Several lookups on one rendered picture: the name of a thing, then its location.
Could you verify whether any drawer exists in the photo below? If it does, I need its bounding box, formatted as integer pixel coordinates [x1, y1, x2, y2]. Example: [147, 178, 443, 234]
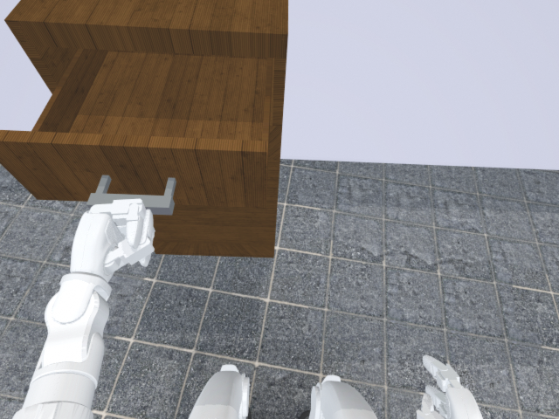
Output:
[0, 48, 273, 208]

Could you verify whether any robot thigh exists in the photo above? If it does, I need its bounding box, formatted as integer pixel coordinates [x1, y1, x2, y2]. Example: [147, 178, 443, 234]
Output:
[311, 381, 377, 419]
[188, 371, 250, 419]

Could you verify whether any cabinet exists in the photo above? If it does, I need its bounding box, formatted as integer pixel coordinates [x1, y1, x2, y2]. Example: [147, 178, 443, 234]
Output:
[4, 0, 288, 258]

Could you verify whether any handle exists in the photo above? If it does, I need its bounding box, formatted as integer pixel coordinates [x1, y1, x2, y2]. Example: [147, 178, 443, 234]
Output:
[86, 175, 176, 215]

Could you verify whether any robot left hand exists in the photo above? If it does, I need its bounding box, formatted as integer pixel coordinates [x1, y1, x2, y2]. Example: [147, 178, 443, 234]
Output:
[70, 199, 155, 282]

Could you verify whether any robot right hand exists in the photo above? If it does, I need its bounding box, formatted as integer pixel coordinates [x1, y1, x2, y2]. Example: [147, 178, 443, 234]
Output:
[417, 354, 483, 419]

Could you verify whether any right robot thigh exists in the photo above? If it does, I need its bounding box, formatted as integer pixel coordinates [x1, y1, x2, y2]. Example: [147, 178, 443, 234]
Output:
[311, 381, 377, 419]

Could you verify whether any left robot thigh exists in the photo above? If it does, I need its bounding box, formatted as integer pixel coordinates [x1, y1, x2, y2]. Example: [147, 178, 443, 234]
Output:
[188, 371, 250, 419]

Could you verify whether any left robot forearm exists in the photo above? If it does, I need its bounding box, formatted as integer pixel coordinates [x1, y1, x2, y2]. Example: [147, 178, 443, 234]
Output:
[12, 272, 112, 419]

